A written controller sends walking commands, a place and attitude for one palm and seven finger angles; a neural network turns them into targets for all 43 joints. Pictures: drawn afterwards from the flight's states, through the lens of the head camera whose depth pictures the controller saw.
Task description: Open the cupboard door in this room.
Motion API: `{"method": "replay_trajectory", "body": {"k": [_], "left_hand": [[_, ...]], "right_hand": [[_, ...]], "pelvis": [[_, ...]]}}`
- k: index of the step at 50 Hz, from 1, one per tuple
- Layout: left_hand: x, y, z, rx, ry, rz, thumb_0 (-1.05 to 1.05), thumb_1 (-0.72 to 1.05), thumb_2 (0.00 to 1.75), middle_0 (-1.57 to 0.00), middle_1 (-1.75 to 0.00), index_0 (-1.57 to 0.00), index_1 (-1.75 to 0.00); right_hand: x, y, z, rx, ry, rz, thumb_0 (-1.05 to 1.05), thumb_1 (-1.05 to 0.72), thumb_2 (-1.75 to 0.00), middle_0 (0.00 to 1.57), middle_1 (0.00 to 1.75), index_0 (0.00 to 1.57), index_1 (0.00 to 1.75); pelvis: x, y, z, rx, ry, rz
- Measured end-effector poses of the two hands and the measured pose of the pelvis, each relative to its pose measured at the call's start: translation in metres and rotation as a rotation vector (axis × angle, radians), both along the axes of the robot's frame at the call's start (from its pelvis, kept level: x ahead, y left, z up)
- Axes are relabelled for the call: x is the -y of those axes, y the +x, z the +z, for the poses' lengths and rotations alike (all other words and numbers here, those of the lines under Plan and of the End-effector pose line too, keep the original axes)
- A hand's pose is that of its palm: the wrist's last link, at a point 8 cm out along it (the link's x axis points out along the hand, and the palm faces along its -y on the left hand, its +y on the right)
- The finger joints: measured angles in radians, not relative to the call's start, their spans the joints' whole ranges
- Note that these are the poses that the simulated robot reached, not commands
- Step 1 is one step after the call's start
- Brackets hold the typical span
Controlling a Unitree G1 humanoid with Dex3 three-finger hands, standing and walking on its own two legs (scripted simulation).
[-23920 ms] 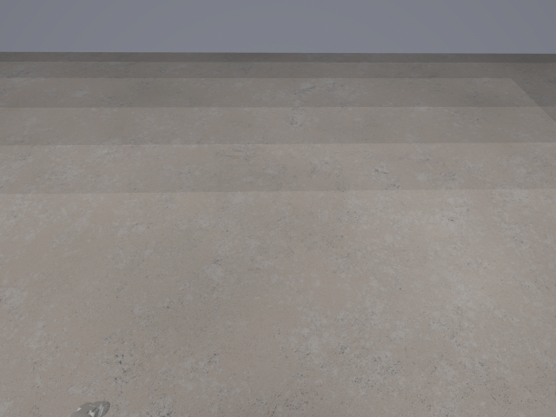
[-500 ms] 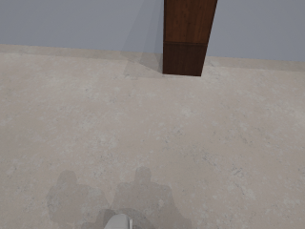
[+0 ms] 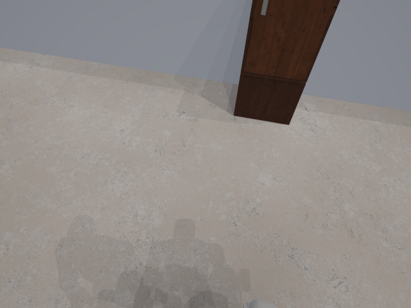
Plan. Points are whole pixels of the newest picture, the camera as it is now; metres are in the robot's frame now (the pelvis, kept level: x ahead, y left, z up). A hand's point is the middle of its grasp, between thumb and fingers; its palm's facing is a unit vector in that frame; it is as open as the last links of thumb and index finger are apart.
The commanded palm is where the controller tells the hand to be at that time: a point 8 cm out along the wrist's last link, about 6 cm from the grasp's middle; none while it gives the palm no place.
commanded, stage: turn or walk to find it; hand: left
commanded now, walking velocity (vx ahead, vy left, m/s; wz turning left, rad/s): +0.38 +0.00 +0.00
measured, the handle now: out of the picture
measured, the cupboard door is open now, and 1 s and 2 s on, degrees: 0 0 0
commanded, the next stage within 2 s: stand and wait in 0.40 s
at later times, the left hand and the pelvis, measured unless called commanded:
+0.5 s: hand (169, 241) +0.29 +0.12 -0.16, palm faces +0.06 -0.97 -0.24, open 7.2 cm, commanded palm none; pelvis +0.22 -0.07 +0.00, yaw +1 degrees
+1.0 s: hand (167, 232) +0.32 +0.13 -0.19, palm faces +0.08 -0.99 -0.15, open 7.4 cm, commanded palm none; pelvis +0.34 -0.03 -0.01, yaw +1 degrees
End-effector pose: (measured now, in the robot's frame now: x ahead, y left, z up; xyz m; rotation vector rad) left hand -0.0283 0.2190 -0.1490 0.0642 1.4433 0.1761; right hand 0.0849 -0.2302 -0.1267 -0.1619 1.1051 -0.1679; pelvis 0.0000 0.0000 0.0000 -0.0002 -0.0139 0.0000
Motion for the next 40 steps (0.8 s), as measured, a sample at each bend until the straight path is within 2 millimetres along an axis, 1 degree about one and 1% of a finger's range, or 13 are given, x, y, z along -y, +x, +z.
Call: {"method": "replay_trajectory", "body": {"k": [4, 7, 10, 13, 16, 19, 23, 27, 30, 33, 36, 38, 40], "left_hand": [[-0.013, 0.095, 0.009, 0.15, 0.04, -0.046, 0.01, 0.91, 0.9, -0.2, -0.3, -0.19, -0.3], [-0.013, 0.162, 0.018, 0.242, 0.061, -0.085, 0.01, 0.91, 0.9, -0.2, -0.3, -0.19, -0.3], [-0.003, 0.226, 0.024, 0.307, 0.078, -0.139, 0.01, 0.91, 0.9, -0.2, -0.3, -0.19, -0.3], [0.015, 0.285, 0.025, 0.354, 0.092, -0.193, 0.01, 0.91, 0.9, -0.2, -0.3, -0.19, -0.3], [0.034, 0.326, 0.021, 0.412, 0.108, -0.212, 0.01, 0.91, 0.9, -0.2, -0.3, -0.19, -0.3], [0.047, 0.333, 0.021, 0.393, 0.099, -0.182, 0.0, 0.91, 0.9, -0.2, -0.3, -0.2, -0.3], [0.059, 0.315, 0.02, 0.279, 0.086, -0.113, 0.0, 0.91, 0.9, -0.2, -0.3, -0.2, -0.3], [0.052, 0.299, 0.021, 0.178, 0.108, -0.058, -0.01, 0.95, 0.9, -0.21, -0.3, -0.2, -0.3], [0.051, 0.287, 0.017, 0.099, 0.09, -0.028, -0.01, 0.94, 0.9, -0.2, -0.3, -0.2, -0.3], [0.052, 0.277, 0.008, 0.028, 0.057, 0.008, 0.0, 0.93, 0.9, -0.2, -0.3, -0.2, -0.3], [0.052, 0.272, -0.005, -0.04, 0.015, 0.041, 0.0, 0.92, 0.9, -0.2, -0.3, -0.2, -0.3], [0.05, 0.273, -0.015, -0.078, -0.009, 0.053, 0.0, 0.92, 0.9, -0.2, -0.3, -0.2, -0.3], [0.049, 0.279, -0.019, -0.097, -0.024, 0.054, 0.01, 0.91, 0.9, -0.2, -0.3, -0.2, -0.3]], "right_hand": [[0.018, -0.017, -0.002, -0.126, -0.027, -0.034, -0.04, -0.95, -0.9, 0.21, 0.3, 0.2, 0.3], [0.025, -0.032, -0.006, -0.235, -0.017, -0.065, -0.02, -0.94, -0.9, 0.2, 0.3, 0.2, 0.3], [0.029, -0.043, -0.013, -0.33, 0.012, -0.104, -0.01, -0.93, -0.9, 0.2, 0.3, 0.2, 0.3], [0.033, -0.045, -0.023, -0.416, 0.052, -0.141, 0.0, -0.92, -0.9, 0.2, 0.3, 0.2, 0.3], [0.041, -0.034, -0.038, -0.49, 0.092, -0.148, 0.0, -0.91, -0.9, 0.2, 0.3, 0.2, 0.3], [0.05, 0.005, -0.039, -0.479, 0.104, -0.13, 0.01, -0.91, -0.9, 0.2, 0.3, 0.2, 0.3], [0.061, 0.085, -0.034, -0.362, 0.096, -0.081, 0.01, -0.91, -0.9, 0.2, 0.3, 0.2, 0.3], [0.066, 0.168, -0.025, -0.238, 0.077, -0.027, 0.01, -0.91, -0.9, 0.2, 0.3, 0.2, 0.3], [0.069, 0.221, -0.019, -0.177, 0.045, 0.01, 0.01, -0.93, -0.9, 0.2, 0.3, 0.2, 0.3], [0.062, 0.268, -0.015, -0.133, 0.02, 0.055, 0.01, -0.93, -0.9, 0.2, 0.3, 0.2, 0.3], [0.048, 0.31, -0.013, -0.093, -0.005, 0.093, 0.01, -0.92, -0.9, 0.2, 0.3, 0.2, 0.3], [0.036, 0.331, -0.012, -0.067, -0.017, 0.111, 0.01, -0.92, -0.9, 0.2, 0.3, 0.2, 0.3], [0.024, 0.344, -0.009, -0.053, -0.018, 0.121, 0.01, -0.91, -0.9, 0.2, 0.3, 0.2, 0.3]], "pelvis": [[0.003, 0.033, 0.003, -0.011, 0.01, -0.001], [0.009, 0.06, 0.003, -0.016, 0.017, -0.001], [0.02, 0.089, -0.001, -0.018, 0.024, -0.006], [0.036, 0.121, -0.009, -0.018, 0.03, -0.011], [0.053, 0.152, -0.021, -0.007, 0.026, -0.005], [0.063, 0.175, -0.017, 0.005, 0.021, 0.005], [0.069, 0.206, -0.006, 0.003, 0.012, 0.013], [0.071, 0.236, 0.001, -0.007, 0.006, 0.022], [0.067, 0.257, 0.002, -0.006, -0.004, 0.028], [0.058, 0.278, -0.001, -0.001, -0.019, 0.029], [0.047, 0.3, -0.007, 0.005, -0.038, 0.029], [0.039, 0.313, -0.013, 0.011, -0.032, 0.029], [0.034, 0.321, -0.012, 0.015, -0.017, 0.019]]}}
